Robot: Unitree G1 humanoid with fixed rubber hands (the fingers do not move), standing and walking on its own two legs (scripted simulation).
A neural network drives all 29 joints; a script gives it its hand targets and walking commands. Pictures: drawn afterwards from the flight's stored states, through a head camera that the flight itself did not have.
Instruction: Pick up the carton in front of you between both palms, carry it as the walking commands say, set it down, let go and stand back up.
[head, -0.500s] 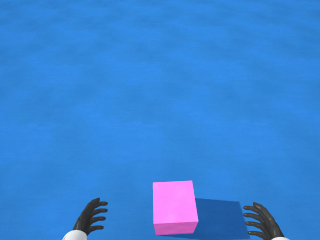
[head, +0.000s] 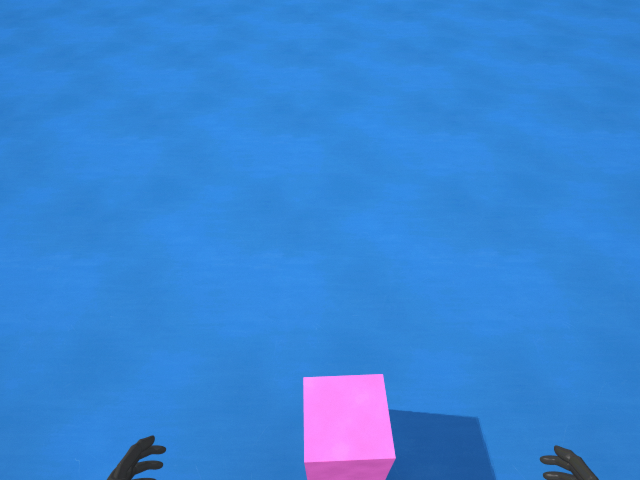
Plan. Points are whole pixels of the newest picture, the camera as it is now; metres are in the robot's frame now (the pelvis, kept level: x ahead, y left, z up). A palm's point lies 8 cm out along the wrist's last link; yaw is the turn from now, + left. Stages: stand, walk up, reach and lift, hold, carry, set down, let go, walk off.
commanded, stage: stand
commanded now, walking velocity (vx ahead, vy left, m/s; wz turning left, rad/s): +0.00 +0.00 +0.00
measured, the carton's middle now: (344, 431) +0.38 -0.02 -0.65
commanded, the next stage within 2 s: none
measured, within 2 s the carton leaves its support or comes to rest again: neither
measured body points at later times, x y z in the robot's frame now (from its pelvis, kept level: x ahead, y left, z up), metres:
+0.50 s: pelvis +0.00 +0.00 +0.01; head -0.01 +0.01 +0.46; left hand +0.12 +0.30 -0.10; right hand +0.12 -0.30 -0.10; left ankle -0.03 +0.11 -0.74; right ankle -0.03 -0.12 -0.74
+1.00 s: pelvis -0.02 +0.00 +0.01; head -0.02 +0.00 +0.46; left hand +0.08 +0.31 -0.11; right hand +0.09 -0.31 -0.10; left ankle -0.03 +0.11 -0.74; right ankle -0.03 -0.12 -0.74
